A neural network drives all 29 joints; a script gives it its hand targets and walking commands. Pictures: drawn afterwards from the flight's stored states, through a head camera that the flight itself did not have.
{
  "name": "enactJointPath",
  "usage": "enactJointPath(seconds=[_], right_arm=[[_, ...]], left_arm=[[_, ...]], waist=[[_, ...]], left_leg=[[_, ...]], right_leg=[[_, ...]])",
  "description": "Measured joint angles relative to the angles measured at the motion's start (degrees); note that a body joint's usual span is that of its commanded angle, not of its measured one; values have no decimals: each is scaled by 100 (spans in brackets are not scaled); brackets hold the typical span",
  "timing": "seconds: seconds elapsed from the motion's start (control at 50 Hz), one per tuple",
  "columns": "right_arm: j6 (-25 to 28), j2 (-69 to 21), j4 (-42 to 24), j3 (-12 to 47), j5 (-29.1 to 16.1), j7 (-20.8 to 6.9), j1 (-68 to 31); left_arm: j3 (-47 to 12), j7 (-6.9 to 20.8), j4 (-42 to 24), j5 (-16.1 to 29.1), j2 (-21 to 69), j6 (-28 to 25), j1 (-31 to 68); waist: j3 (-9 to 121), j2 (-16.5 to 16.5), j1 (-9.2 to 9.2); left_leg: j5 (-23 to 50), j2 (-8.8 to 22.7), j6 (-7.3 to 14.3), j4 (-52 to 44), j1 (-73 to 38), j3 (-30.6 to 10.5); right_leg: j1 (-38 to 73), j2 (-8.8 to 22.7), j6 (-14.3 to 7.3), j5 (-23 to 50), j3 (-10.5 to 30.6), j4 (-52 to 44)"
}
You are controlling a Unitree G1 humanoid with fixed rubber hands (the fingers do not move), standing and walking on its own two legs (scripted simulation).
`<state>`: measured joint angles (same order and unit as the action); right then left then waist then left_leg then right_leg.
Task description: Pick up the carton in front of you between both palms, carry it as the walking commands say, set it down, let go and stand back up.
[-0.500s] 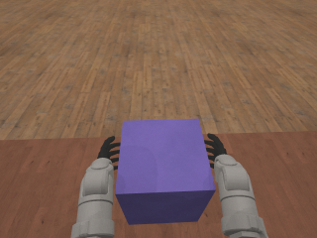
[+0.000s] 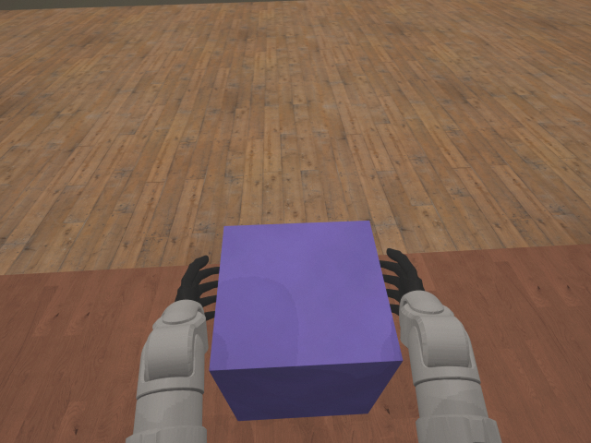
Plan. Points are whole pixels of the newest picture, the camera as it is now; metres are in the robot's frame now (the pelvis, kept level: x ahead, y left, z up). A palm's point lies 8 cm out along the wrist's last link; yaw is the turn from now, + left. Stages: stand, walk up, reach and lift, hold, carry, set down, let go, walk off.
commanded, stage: carry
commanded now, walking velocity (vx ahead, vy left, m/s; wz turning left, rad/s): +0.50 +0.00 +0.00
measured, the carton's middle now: (300, 325) +0.30 +0.01 -0.01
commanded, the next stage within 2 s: none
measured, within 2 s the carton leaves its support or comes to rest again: neither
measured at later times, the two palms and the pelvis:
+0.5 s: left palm (210, 221) +0.43 +0.15 +0.08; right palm (397, 225) +0.42 -0.15 +0.08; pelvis +0.20 +0.01 +0.00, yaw -1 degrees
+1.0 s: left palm (252, 129) +0.72 +0.11 +0.09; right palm (386, 124) +0.74 -0.19 +0.09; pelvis +0.51 -0.06 +0.01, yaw +2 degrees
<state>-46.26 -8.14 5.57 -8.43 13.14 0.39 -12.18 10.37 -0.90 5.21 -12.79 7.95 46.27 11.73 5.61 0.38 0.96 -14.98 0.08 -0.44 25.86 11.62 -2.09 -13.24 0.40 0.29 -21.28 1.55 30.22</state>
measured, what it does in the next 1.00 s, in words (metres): walks ahead: left foot, then right foot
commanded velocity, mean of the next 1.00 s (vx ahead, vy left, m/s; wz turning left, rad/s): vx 0.50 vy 0.00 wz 0.00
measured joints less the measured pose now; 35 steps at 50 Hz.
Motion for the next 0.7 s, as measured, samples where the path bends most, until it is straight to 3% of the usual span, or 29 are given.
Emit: enactJointPath(seconds=[0.04,0.08,0.16,0.22,0.28,0.3,0.34,0.4,0.46,0.58,0.7], right_arm=[[-128,18,-388,108,-94,69,111],[-335,47,-845,152,-201,121,275],[-773,75,-1634,175,-463,200,529],[-1102,80,-2162,329,-606,322,634],[-1403,87,-2710,443,-752,410,831],[-1506,87,-2870,481,-795,433,890],[-1655,81,-3049,621,-861,499,1006],[-1900,73,-3105,748,-981,643,1311],[-2064,43,-3240,679,-1133,807,1615],[-1962,36,-3286,623,-1372,1032,1691],[-1834,37,-3416,657,-1462,1058,1708]], left_arm=[[-73,-54,-330,151,-4,102,-77],[-216,-105,-633,258,-12,275,-126],[-485,-194,-1304,391,-33,693,-303],[-583,-288,-1961,483,-52,1045,-506],[-664,-391,-2600,651,-62,1393,-746],[-687,-439,-2798,704,-65,1496,-840],[-642,-515,-3124,823,-71,1676,-1048],[-578,-645,-3276,1025,-52,1983,-1360],[-635,-737,-3194,1178,-40,2120,-1483],[-635,-1001,-3094,1264,-30,1872,-1551],[-644,-1041,-3299,1316,-16,1716,-1667]], waist=[[98,78,-17],[234,121,-56],[407,-75,-125],[420,-195,-103],[428,-268,-27],[427,-266,3],[477,-296,44],[542,-186,-3],[535,-38,-135],[437,38,-352],[323,64,-297]], left_leg=[[34,86,-21,189,142,-14],[-517,179,-10,603,347,7],[-1120,203,31,1577,1039,549],[-790,128,21,1305,1309,850],[-253,30,-10,443,1233,1184],[-38,4,0,77,1089,1308],[621,3,245,-43,954,1474],[139,77,423,196,793,1568],[35,111,336,-226,341,1517],[-80,204,136,-1031,-655,1424],[-892,436,-251,-830,-1490,1343]], right_leg=[[-49,-22,-35,262,-147,-40],[-20,-66,-75,501,-253,-159],[135,78,-137,411,-349,-517],[363,196,-81,460,-304,-899],[556,276,-7,248,-270,-911],[573,286,27,67,-246,-726],[301,357,36,-404,-270,207],[-680,336,-89,-613,-422,2242],[-1486,427,-105,-126,-638,2830],[-2180,559,22,1076,-854,1244],[-1752,414,-103,1494,-1352,-69]])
